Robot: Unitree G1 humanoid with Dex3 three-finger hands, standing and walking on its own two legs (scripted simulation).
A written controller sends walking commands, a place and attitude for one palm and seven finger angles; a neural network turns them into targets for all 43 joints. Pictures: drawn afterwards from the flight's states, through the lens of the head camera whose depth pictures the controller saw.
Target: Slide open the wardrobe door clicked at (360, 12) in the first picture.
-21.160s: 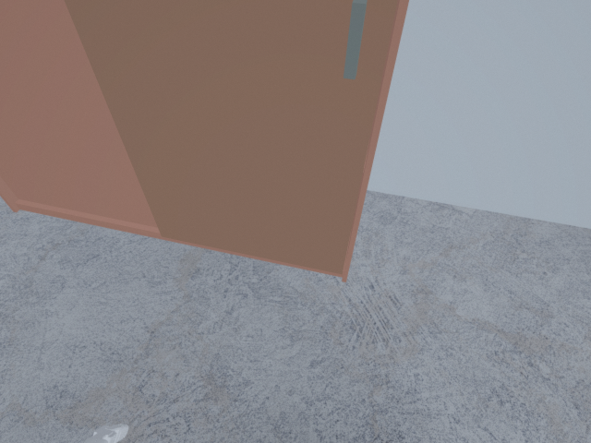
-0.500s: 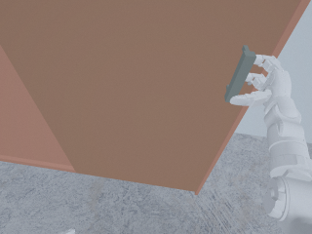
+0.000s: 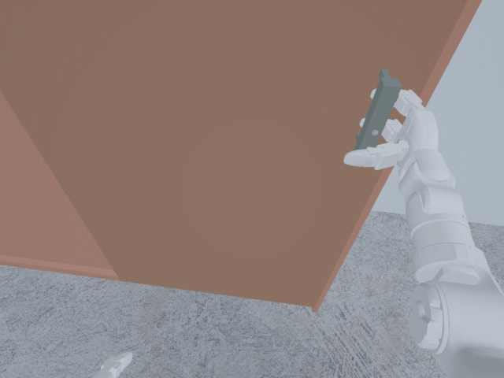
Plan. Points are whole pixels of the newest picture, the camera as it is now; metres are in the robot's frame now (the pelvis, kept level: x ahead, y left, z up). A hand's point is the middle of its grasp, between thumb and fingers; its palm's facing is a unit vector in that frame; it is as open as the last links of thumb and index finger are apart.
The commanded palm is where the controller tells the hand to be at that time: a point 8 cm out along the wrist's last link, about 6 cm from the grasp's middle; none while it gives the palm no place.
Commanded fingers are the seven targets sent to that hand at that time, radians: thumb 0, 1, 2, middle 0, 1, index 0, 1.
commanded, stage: slide the fingers in behind the handle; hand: right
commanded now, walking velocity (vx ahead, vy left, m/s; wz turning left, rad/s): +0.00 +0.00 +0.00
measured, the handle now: (372, 116) +0.51 -0.14 +0.18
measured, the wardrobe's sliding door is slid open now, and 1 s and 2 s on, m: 0.00 0.00 0.00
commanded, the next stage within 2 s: grip the handle and tug to test in 1.02 s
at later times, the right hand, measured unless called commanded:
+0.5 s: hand (364, 130) +0.46 -0.12 +0.19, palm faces +0.03 +1.00 +0.02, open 14.0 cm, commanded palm +0.43 -0.17 +0.19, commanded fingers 0.00 0.50 -0.30 0.30 1.20 0.30 1.20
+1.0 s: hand (365, 131) +0.45 -0.12 +0.19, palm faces +0.03 +1.00 +0.02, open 14.0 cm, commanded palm +0.43 -0.17 +0.19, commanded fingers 0.00 0.50 -0.30 0.30 1.20 0.30 1.20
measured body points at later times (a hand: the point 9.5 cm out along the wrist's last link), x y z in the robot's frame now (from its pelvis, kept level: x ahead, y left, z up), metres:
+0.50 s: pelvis +0.01 +0.01 +0.00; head +0.01 +0.02 +0.45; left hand +0.10 +0.27 -0.12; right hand +0.45 -0.17 +0.19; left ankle -0.03 +0.11 -0.73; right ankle +0.04 -0.11 -0.73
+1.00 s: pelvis +0.01 +0.01 +0.00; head +0.01 +0.02 +0.45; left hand +0.12 +0.26 -0.11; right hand +0.44 -0.17 +0.19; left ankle -0.03 +0.11 -0.73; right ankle +0.04 -0.11 -0.73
